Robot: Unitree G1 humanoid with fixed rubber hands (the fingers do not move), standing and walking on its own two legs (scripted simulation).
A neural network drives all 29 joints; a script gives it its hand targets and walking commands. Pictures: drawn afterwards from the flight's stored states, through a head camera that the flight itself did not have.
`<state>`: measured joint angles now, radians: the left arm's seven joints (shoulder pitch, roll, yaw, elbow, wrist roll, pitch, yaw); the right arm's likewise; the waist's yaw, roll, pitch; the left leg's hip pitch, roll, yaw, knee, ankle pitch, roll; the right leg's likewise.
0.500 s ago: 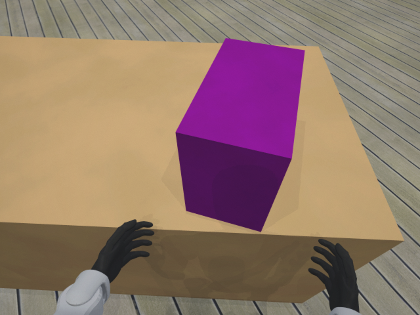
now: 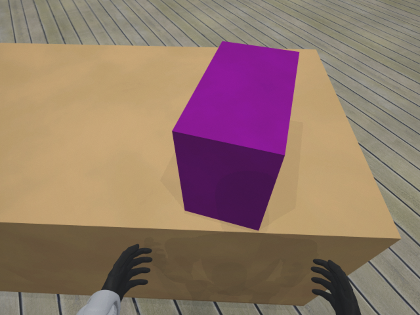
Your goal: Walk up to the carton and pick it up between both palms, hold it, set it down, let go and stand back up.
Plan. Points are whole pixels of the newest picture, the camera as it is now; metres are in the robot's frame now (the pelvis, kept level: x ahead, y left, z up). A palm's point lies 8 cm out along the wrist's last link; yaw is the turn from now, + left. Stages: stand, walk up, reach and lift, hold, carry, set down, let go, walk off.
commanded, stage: set down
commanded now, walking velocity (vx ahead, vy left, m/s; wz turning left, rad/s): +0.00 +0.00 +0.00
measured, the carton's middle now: (240, 134) +0.46 -0.04 +0.08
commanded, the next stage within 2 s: let go in 0.86 s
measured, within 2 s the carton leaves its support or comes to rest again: neither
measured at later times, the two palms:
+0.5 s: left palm (117, 307) +0.16 +0.20 -0.07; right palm out of the picture +0.14 -0.22 -0.08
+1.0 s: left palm (120, 306) +0.16 +0.20 -0.07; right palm out of the picture +0.14 -0.24 -0.08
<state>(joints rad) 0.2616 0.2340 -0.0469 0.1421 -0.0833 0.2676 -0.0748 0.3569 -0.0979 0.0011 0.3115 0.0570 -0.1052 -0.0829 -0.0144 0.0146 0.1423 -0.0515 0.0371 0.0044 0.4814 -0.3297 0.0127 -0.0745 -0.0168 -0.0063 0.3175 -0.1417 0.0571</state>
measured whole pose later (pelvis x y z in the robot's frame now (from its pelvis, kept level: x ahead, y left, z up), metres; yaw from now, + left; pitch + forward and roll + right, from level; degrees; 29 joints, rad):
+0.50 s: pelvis +0.00 +0.00 +0.00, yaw +0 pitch -6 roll -2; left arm 0.26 0.19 -0.05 0.34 -0.05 0.19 -0.01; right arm 0.24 -0.15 -0.04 0.61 -0.02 -0.18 0.02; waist -0.01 0.03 0.14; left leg -0.04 0.04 0.00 0.48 -0.33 0.01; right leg -0.07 -0.02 -0.01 0.35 -0.16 0.05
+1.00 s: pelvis +0.00 -0.01 +0.00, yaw +0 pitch -6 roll -2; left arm 0.26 0.18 -0.05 0.36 -0.04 0.17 0.00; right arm 0.24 -0.18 -0.06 0.65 -0.03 -0.21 0.04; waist -0.01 0.03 0.14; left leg -0.03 0.04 0.00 0.48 -0.34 0.01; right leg -0.07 -0.02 -0.01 0.36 -0.18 0.05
